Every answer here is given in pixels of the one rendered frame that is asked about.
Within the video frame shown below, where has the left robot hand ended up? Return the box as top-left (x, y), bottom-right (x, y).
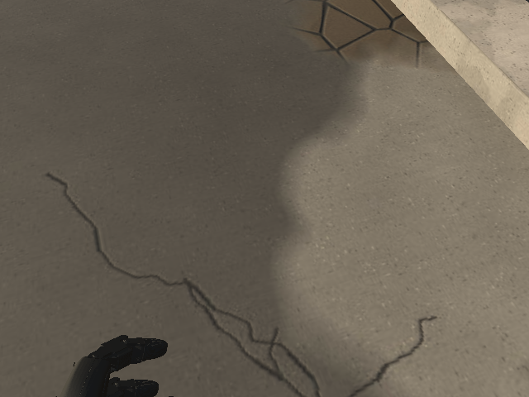
top-left (55, 335), bottom-right (173, 397)

